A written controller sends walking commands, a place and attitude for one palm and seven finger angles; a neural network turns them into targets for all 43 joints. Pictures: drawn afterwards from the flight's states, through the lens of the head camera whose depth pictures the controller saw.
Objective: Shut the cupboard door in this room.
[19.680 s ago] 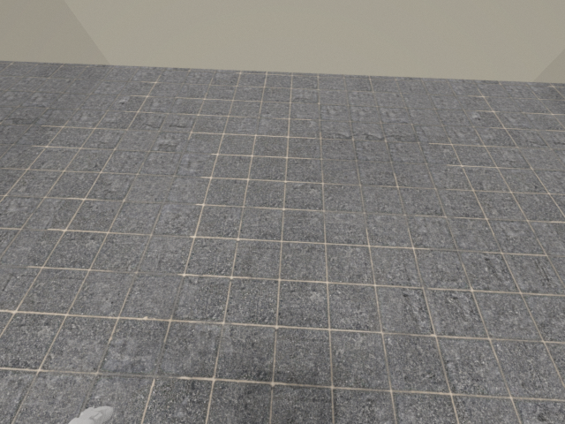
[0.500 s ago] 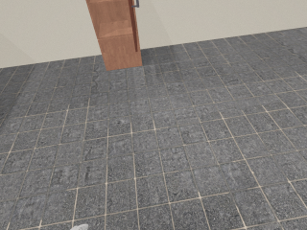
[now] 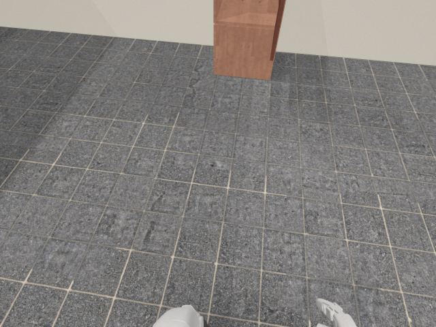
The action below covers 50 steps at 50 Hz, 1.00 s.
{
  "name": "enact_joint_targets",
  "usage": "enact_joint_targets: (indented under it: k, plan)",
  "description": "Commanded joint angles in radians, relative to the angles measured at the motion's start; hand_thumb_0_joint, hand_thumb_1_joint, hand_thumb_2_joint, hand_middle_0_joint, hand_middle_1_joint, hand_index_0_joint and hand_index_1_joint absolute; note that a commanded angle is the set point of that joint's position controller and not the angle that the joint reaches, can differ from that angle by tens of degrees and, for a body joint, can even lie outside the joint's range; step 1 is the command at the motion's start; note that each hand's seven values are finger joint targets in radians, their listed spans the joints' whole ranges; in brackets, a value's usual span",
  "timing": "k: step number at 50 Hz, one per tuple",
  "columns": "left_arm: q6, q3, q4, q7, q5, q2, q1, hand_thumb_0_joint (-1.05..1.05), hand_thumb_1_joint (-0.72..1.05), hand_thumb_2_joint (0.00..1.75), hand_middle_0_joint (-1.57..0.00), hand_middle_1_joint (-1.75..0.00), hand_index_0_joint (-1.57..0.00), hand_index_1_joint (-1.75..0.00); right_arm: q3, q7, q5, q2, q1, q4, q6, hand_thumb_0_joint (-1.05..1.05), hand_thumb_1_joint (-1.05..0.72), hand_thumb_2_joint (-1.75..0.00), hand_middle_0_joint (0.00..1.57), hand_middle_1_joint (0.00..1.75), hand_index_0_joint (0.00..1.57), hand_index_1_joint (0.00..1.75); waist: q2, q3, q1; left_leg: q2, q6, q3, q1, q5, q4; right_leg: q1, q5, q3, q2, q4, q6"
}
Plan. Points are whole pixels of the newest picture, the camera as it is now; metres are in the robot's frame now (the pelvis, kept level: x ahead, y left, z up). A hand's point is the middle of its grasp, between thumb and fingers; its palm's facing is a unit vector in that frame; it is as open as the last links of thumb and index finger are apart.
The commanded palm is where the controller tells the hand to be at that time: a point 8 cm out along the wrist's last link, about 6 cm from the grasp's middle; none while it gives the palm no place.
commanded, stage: turn or walk to find it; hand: left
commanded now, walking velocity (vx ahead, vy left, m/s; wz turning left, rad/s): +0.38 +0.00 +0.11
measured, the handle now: out of the picture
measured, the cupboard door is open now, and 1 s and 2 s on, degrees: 87 87 87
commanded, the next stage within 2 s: stand and wait in 1.52 s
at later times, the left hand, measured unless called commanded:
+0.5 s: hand (176, 211) +0.37 +0.15 -0.13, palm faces -0.04 -0.98 -0.21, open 7.3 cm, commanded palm none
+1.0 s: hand (167, 238) +0.32 +0.17 -0.17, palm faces +0.22 -0.97 -0.12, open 7.3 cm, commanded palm none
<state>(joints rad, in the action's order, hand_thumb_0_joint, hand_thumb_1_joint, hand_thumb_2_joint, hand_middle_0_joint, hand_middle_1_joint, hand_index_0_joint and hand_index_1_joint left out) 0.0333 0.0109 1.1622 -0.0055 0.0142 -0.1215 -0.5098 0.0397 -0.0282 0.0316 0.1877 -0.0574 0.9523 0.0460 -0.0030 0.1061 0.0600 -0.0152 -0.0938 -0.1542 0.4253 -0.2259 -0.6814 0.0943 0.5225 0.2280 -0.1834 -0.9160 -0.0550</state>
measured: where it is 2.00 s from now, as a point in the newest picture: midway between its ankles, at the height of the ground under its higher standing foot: (227, 193)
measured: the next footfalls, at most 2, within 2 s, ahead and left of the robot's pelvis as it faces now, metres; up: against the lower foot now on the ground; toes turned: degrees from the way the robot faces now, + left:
right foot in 0.48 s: +0.36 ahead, -0.14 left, +0.00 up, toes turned -7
left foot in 0.96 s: +0.51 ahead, +0.12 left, +0.00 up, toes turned +15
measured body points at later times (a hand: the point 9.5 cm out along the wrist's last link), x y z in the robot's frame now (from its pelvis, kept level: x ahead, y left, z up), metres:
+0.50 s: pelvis +0.22 -0.03 +0.01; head +0.24 -0.05 +0.46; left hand +0.37 +0.20 -0.11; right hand +0.13 -0.25 -0.15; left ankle +0.07 +0.08 -0.71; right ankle +0.33 -0.14 -0.72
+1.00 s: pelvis +0.42 +0.02 +0.01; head +0.44 +0.05 +0.46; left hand +0.31 +0.22 -0.15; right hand +0.57 -0.20 -0.11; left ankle +0.48 +0.11 -0.71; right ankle +0.33 -0.14 -0.70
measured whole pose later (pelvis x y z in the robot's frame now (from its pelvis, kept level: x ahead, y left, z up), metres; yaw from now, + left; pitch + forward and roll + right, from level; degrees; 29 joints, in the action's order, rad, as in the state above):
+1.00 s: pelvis +0.42 +0.02 +0.01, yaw +6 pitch -1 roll -2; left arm 0.04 0.04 1.16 -0.01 0.02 -0.16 -0.41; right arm 0.05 -0.03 0.04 0.18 -0.10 0.99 0.06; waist 0.03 0.06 0.06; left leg -0.07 -0.04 -0.15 0.38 -0.22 -0.62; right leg 0.11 0.46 0.17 -0.11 -0.67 -0.03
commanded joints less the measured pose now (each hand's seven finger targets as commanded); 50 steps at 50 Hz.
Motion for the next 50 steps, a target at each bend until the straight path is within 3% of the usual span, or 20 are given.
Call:
enact_joint_targets:
  k: [1,2,4,7,16,20,21,23,24,25,26,28,32,36,43,46,47,48,49,50]
  plan:
    - [0.039,0.029,-0.154,0.010,-0.004,-0.126,0.185,0.00,0.90,0.90,-0.20,-0.30,-0.20,-0.30,0.062,0.042,-0.021,0.221,-0.306,0.051,0.017,0.00,-0.90,-0.90,0.20,0.30,0.20,0.30,-0.026,-0.165,-0.151,-0.397,-0.149,0.494,-0.479,0.161,0.377,0.588,-0.079,-0.189,0.001,-0.454,0.031]
    - [0.030,0.034,-0.141,0.005,0.007,-0.108,0.180,0.00,0.90,0.90,-0.20,-0.30,-0.20,-0.30,0.042,0.041,-0.015,0.164,-0.258,0.047,0.023,0.00,-0.90,-0.90,0.20,0.30,0.20,0.30,-0.026,-0.075,-0.113,-0.340,-0.109,0.409,-0.332,0.172,0.411,0.531,-0.123,-0.195,-0.014,-0.403,0.029]
    - [0.005,0.034,-0.114,0.001,0.017,-0.077,0.113,0.00,0.90,0.90,-0.20,-0.30,-0.20,-0.30,0.023,0.040,-0.016,0.106,-0.218,0.051,0.039,0.00,-0.90,-0.90,0.20,0.30,0.20,0.30,-0.068,-0.052,-0.054,-0.263,-0.075,0.276,-0.215,0.220,0.447,0.443,-0.186,-0.185,-0.014,-0.319,0.016]
    - [-0.016,0.044,-0.129,-0.003,0.020,-0.076,0.115,0.00,0.90,0.90,-0.20,-0.30,-0.20,-0.30,0.032,0.039,-0.017,0.078,-0.216,0.047,0.045,0.00,-0.90,-0.90,0.20,0.30,0.20,0.30,-0.097,-0.031,-0.026,-0.220,-0.077,0.219,-0.178,0.168,0.501,0.466,-0.298,-0.177,-0.007,-0.254,-0.001]
    - [-0.014,0.047,-0.268,-0.024,0.010,-0.113,0.453,0.00,0.90,0.90,-0.20,-0.30,-0.20,-0.30,0.041,0.047,-0.013,0.120,-0.340,0.090,0.047,0.00,-0.90,-0.90,0.20,0.30,0.20,0.30,-0.059,0.027,-0.092,-0.240,-0.092,0.223,-0.387,0.295,0.490,0.570,-0.385,-0.164,0.020,0.110,-0.001]
    - [-0.001,0.046,-0.296,-0.027,0.008,-0.114,0.506,0.00,0.90,0.90,-0.20,-0.30,-0.20,-0.30,0.043,0.050,-0.003,0.135,-0.371,0.112,0.038,0.00,-0.90,-0.90,0.20,0.30,0.20,0.30,-0.081,0.013,-0.101,-0.248,-0.073,0.209,-0.427,0.422,0.411,0.449,-0.315,-0.124,0.072,0.263,0.038]
    - [0.003,0.047,-0.291,-0.026,0.007,-0.123,0.484,0.00,0.90,0.90,-0.20,-0.30,-0.20,-0.30,0.042,0.050,-0.003,0.139,-0.377,0.119,0.036,0.00,-0.90,-0.90,0.20,0.30,0.20,0.30,-0.075,0.007,-0.090,-0.241,-0.064,0.208,-0.410,0.508,0.365,0.379,-0.298,-0.108,0.094,0.300,0.051]
    - [0.021,0.060,-0.213,-0.022,0.012,-0.165,0.229,0.00,0.90,0.90,-0.20,-0.30,-0.20,-0.30,0.039,0.049,-0.011,0.148,-0.351,0.124,0.033,0.00,-0.90,-0.90,0.20,0.30,0.20,0.30,-0.007,-0.133,0.031,-0.173,-0.011,0.151,-0.357,0.635,0.078,0.036,-0.378,-0.076,0.144,0.422,0.075]
    - [0.033,0.080,-0.157,-0.011,0.021,-0.245,0.055,0.00,0.90,0.90,-0.20,-0.30,-0.20,-0.30,0.036,0.040,-0.024,0.118,-0.347,0.113,0.039,0.00,-0.90,-0.90,0.20,0.30,0.20,0.30,0.098,-0.248,0.096,-0.103,0.028,0.095,-0.160,0.435,-0.192,-0.240,-0.411,-0.239,-0.015,0.435,0.130]
    - [0.034,0.100,-0.118,0.001,0.014,-0.346,-0.062,0.00,0.90,0.90,-0.20,-0.30,-0.20,-0.30,0.022,0.036,-0.031,0.058,-0.369,0.083,0.044,0.00,-0.90,-0.90,0.20,0.30,0.20,0.30,0.302,-0.333,0.094,0.049,0.068,0.072,0.112,-0.254,-0.486,-0.429,-0.577,-0.642,-0.277,0.517,0.236]
    - [0.033,0.104,-0.128,0.003,-0.003,-0.350,0.007,0.00,0.90,0.90,-0.20,-0.30,-0.20,-0.30,0.028,0.039,-0.035,0.096,-0.350,0.079,0.030,0.00,-0.90,-0.90,0.20,0.30,0.20,0.30,0.279,-0.315,0.070,0.009,0.052,0.183,0.145,-0.320,-0.645,-0.319,-0.433,-0.701,-0.330,0.606,0.272]
    - [0.031,0.081,-0.173,0.007,-0.002,-0.248,0.181,0.00,0.90,0.90,-0.20,-0.30,-0.20,-0.30,0.031,0.028,-0.020,0.067,-0.234,0.066,0.019,0.00,-0.90,-0.90,0.20,0.30,0.20,0.30,0.075,-0.097,0.022,-0.080,0.055,0.207,0.223,-0.139,-0.678,-0.062,-0.189,-0.555,-0.246,0.670,0.228]
    - [0.046,0.054,-0.163,0.012,0.007,-0.157,0.247,0.00,0.90,0.90,-0.20,-0.30,-0.20,-0.30,0.027,0.014,-0.003,0.017,-0.326,0.110,-0.022,0.00,-0.90,-0.90,0.20,0.30,0.20,0.30,0.125,-0.067,-0.077,-0.113,0.101,0.155,0.103,-0.017,-0.511,0.155,-0.253,-0.267,-0.121,0.728,0.154]
    - [0.057,0.059,-0.131,0.011,0.012,-0.167,0.215,0.00,0.90,0.90,-0.20,-0.30,-0.20,-0.30,0.029,0.001,-0.004,-0.002,-0.248,0.071,-0.027,0.00,-0.90,-0.90,0.20,0.30,0.20,0.30,0.119,-0.035,-0.076,-0.135,0.127,0.110,0.110,0.020,-0.298,0.159,-0.282,-0.212,-0.109,0.761,0.177]
    - [0.049,0.057,-0.075,0.008,0.011,-0.192,0.112,0.00,0.90,0.90,-0.20,-0.30,-0.20,-0.30,0.018,-0.012,-0.008,0.011,-0.050,0.004,-0.001,0.00,-0.90,-0.90,0.20,0.30,0.20,0.30,0.134,0.009,-0.017,-0.096,0.105,0.046,0.060,0.002,0.017,0.026,-0.354,-0.198,-0.130,0.711,0.184]
    - [0.038,0.061,-0.069,0.010,0.009,-0.203,0.131,0.00,0.90,0.90,-0.20,-0.30,-0.20,-0.30,0.027,-0.004,-0.007,0.049,-0.135,0.024,0.009,0.00,-0.90,-0.90,0.20,0.30,0.20,0.30,0.065,-0.026,-0.078,-0.061,0.091,0.011,-0.186,0.010,0.136,0.102,-0.384,-0.156,-0.115,0.579,0.156]
    - [0.036,0.059,-0.077,0.010,0.007,-0.188,0.141,0.00,0.90,0.90,-0.20,-0.30,-0.20,-0.30,0.037,0.004,-0.003,0.092,-0.255,0.062,0.018,0.00,-0.90,-0.90,0.20,0.30,0.20,0.30,-0.022,-0.077,-0.136,-0.066,0.077,0.037,-0.386,-0.010,0.203,0.186,-0.442,-0.103,-0.056,0.381,0.127]
    - [0.035,0.050,-0.098,0.001,-0.001,-0.137,0.119,0.00,0.90,0.90,-0.20,-0.30,-0.20,-0.30,0.063,0.016,0.008,0.199,-0.398,0.095,0.025,0.00,-0.90,-0.90,0.20,0.30,0.20,0.30,-0.251,-0.185,-0.185,-0.267,0.008,0.320,-0.596,-0.061,0.296,0.361,-0.278,-0.021,0.064,0.073,0.068]
    - [0.040,0.040,-0.134,-0.003,-0.001,-0.124,0.144,0.00,0.90,0.90,-0.20,-0.30,-0.20,-0.30,0.077,0.025,0.000,0.272,-0.481,0.117,0.018,0.00,-0.90,-0.90,0.20,0.30,0.20,0.30,-0.363,-0.218,-0.200,-0.432,-0.074,0.575,-0.672,-0.036,0.406,0.543,0.068,-0.067,0.139,-0.167,0.048]
    - [0.033,0.041,-0.140,0.005,0.001,-0.137,0.204,0.00,0.90,0.90,-0.20,-0.30,-0.20,-0.30,0.073,0.038,-0.006,0.253,-0.449,0.123,0.014,0.00,-0.90,-0.90,0.20,0.30,0.20,0.30,-0.277,-0.203,-0.196,-0.455,-0.086,0.582,-0.617,-0.075,0.435,0.596,0.036,-0.168,0.099,-0.292,0.059]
